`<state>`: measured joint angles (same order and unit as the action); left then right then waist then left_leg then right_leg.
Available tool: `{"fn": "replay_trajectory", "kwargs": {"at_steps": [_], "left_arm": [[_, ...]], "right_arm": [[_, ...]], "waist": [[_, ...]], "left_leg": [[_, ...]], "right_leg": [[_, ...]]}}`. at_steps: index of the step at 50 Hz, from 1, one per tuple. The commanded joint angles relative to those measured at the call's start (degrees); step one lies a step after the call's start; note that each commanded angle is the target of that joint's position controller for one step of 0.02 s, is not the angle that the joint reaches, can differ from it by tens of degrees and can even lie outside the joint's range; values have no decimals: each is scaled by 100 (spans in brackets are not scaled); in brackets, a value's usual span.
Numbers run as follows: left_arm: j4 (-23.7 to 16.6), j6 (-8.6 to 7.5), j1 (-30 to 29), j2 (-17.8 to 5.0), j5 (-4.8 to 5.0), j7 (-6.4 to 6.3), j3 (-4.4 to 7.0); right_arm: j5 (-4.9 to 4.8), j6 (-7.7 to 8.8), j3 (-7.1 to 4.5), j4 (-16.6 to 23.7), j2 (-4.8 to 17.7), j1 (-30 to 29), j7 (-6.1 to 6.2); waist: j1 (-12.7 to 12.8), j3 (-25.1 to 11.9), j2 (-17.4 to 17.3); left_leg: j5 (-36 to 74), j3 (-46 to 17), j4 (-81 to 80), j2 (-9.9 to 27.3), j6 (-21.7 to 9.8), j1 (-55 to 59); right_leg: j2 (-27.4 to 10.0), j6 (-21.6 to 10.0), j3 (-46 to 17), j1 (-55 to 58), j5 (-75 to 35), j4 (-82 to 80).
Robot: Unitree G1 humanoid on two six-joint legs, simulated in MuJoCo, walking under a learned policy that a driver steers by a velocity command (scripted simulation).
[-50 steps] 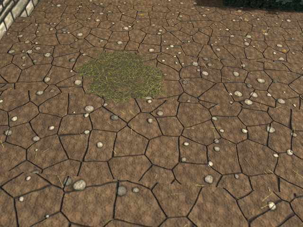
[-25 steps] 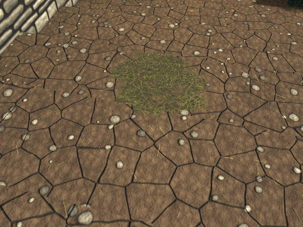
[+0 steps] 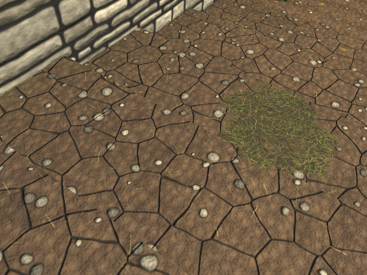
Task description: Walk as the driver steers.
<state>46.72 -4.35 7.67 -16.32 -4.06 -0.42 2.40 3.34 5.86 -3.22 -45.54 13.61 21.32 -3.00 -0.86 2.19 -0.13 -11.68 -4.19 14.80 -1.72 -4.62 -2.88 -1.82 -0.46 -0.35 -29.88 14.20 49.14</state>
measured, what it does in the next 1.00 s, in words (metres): walks ahead, turning right: right foot, then left foot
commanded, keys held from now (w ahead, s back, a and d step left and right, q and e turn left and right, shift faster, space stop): w+q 0.04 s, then w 0.16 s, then w+e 0.64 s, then e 0.16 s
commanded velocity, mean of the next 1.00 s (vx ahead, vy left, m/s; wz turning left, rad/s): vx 0.44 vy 0.00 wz -0.18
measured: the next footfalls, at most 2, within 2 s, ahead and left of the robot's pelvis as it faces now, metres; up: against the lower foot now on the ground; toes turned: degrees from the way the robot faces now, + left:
right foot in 0.24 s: +0.23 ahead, -0.14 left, +0.00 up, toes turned +3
left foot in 0.68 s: +0.44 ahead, +0.08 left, +0.00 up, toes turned -5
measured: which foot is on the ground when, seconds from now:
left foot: down 0.00-0.26, up 0.28-0.66, down 0.68-1.00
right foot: up 0.00-0.22, down 0.24-0.68, up 0.70-1.00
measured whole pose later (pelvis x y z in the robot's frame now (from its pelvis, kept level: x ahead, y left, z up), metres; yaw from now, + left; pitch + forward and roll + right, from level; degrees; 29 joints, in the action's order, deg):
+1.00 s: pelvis +0.45 -0.04 -0.04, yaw -17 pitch +0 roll +5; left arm 44.6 -4.0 8.2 -14.0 -5.3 5.8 0.8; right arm 5.3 7.2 0.6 -49.8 10.5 26.1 2.5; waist -5.2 0.9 5.4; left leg -23.5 13.3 30.4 -1.5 -0.4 -6.7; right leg -7.3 -2.5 -2.9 -37.0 -18.5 41.8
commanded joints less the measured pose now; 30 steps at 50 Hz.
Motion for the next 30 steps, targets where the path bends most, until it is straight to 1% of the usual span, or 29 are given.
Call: {"fn": "replay_trajectory", "kwargs": {"at_steps": [1,2,3,5,6,7,9,10,11,12,13,14,15,16,17,18,19,20,21,22,23,24,25,26,27,28,29,30], "left_arm": [[-433,-71,-626,-319,41,82,33],[-445,-59,-686,-288,46,114,13],[-445,-49,-718,-246,37,151,-16],[-479,-58,-895,-214,54,213,-46],[-488,-66,-959,-210,51,231,-68],[-521,-98,-1055,-255,65,247,-58],[-497,-178,-1028,-322,134,244,-50],[-467,-224,-987,-385,181,233,-30],[-356,-283,-626,-467,228,239,10],[-132,-346,127,-662,262,238,60],[173,-384,1446,-1040,161,243,123],[539,-358,2762,-940,23,301,123],[562,-84,2337,-1577,433,252,484],[284,8,1641,-1194,480,264,363],[283,-324,1588,-334,46,265,17],[321,-401,1365,13,32,245,-61],[143,-398,938,159,39,208,-125],[68,-434,716,105,126,184,-98],[83,-476,697,-71,169,184,-41],[119,-483,776,-197,160,212,3],[112,-492,749,-320,125,266,45],[163,-490,807,-453,110,356,96],[265,-489,977,-564,106,448,154],[296,-468,1131,-624,87,516,183],[341,-454,1298,-605,75,571,184],[365,-431,1406,-576,31,605,180],[346,-412,1469,-541,49,592,175],[330,-391,1493,-532,60,579,172]], "right_arm": [[53,37,-156,375,905,-182,-69],[56,32,-166,326,958,-91,-98],[38,19,-186,251,1019,28,-128],[10,-7,-197,93,1053,377,-169],[13,-24,-208,18,1054,485,-182],[16,-66,-204,-5,1071,543,-176],[8,-123,-181,-81,1044,419,-145],[35,-135,-148,-144,986,417,-120],[102,-130,-112,-108,935,266,-91],[221,-86,-37,-163,687,270,-79],[307,-48,147,-34,43,906,-68],[246,5,124,76,166,733,-140],[-588,-177,-262,68,1187,-143,312],[-514,-194,-185,205,995,-597,399],[303,17,114,181,265,-466,274],[469,29,142,176,167,-568,248],[499,-2,194,180,66,-600,213],[391,-46,162,223,195,-670,162],[282,-73,135,280,347,-813,147],[211,-106,153,334,360,-976,156],[163,-135,215,418,268,-1145,156],[130,-177,272,497,191,-1324,135],[124,-233,322,569,138,-1427,104],[140,-259,321,652,217,-1528,77],[147,-256,311,718,272,-1603,75],[159,-232,304,781,318,-1726,85],[146,-182,295,809,381,-1787,100],[104,-119,296,861,406,-1939,132]], "waist": [[13,302,-582],[-37,339,-607],[-105,399,-633],[-304,441,-680],[-378,476,-672],[-420,480,-593],[-304,466,-601],[-242,440,-616],[-58,210,-552],[276,-171,-197],[400,-1607,1085],[951,-1811,1609],[936,-614,-116],[705,-53,-334],[583,-24,674],[416,364,547],[221,387,368],[162,257,326],[149,184,298],[177,156,226],[185,150,175],[216,217,223],[291,232,259],[345,286,244],[388,287,334],[433,259,422],[460,213,430],[473,188,411]], "left_leg": [[-813,-1369,-917,1286,-1023,-92],[-729,-1328,-857,1266,-1049,-223],[-627,-1296,-772,1305,-1078,-250],[-338,-1316,-556,1392,-1104,-109],[-311,-1384,-478,1470,-1100,-15],[-245,-1492,-404,1525,-1094,46],[-152,-1505,-155,1525,-984,16],[-25,-1481,-4,1455,-885,-125],[444,-1193,525,1180,-677,-419],[589,-879,1513,765,-386,-799],[-757,-364,3439,-273,175,-1833],[-2932,-143,5263,-694,420,-3733],[-2046,-98,5734,6,213,-4607],[-1385,-54,5697,320,169,-4339],[-1299,-479,5811,469,63,-3806],[-1085,-456,5529,652,-25,-3852],[-1037,-366,4996,783,-26,-3652],[-1225,-209,4574,740,38,-3327],[-1006,-94,4176,725,147,-3157],[-564,19,3793,693,293,-3063],[-45,107,3302,657,406,-2792],[304,252,2890,604,473,-2459],[499,314,2672,575,519,-2213],[660,320,2478,526,531,-2112],[752,306,2325,505,510,-2061],[768,353,2319,454,469,-1952],[704,369,2236,420,445,-2000],[627,389,2009,377,417,-1924]], "right_leg": [[17,94,-32,-519,-577,-449],[48,110,15,-276,-630,-789],[46,102,62,-122,-685,-1132],[40,73,106,69,-685,-1605],[35,52,129,111,-702,-1765],[87,26,160,214,-782,-1926],[141,-117,262,714,-994,-2275],[178,-223,293,1108,-1047,-2320],[273,-371,406,1830,-1110,-2093],[79,-645,200,2700,-1293,-2011],[-830,-1822,-1234,4948,-2030,-1989],[-1871,-2530,-3699,6151,-386,-3078],[-2424,-1903,-3798,5035,-634,-2990],[-2084,-1654,-3258,4149,-1450,-3030],[-1422,-1794,-2757,3306,10,-3604],[-1412,-1774,-2691,2838,350,-3844],[-1276,-1697,-2449,2505,560,-4087],[-1054,-1694,-2169,2261,584,-4247],[-927,-1656,-1936,2127,392,-4287],[-854,-1641,-1745,2041,46,-4285],[-732,-1620,-1484,1772,-370,-4233],[-616,-1620,-1263,1421,-663,-4179],[-591,-1669,-1231,1220,-727,-4109],[-605,-1713,-1344,1142,-764,-4005],[-650,-1758,-1440,1192,-847,-3874],[-688,-1781,-1533,1218,-947,-3738],[-773,-1800,-1705,1434,-1000,-3599],[-806,-1753,-1813,1634,-1036,-3451]]}}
